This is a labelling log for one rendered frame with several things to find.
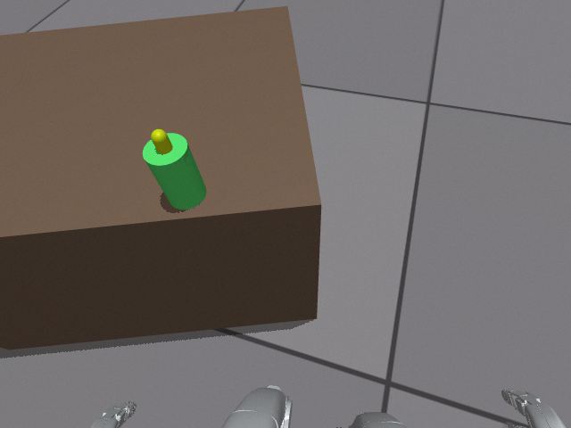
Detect left robot hand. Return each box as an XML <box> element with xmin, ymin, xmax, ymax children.
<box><xmin>90</xmin><ymin>401</ymin><xmax>137</xmax><ymax>428</ymax></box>

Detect bottle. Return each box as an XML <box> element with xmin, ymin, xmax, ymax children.
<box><xmin>143</xmin><ymin>129</ymin><xmax>206</xmax><ymax>210</ymax></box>

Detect right robot hand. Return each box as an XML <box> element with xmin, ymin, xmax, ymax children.
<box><xmin>501</xmin><ymin>389</ymin><xmax>566</xmax><ymax>428</ymax></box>

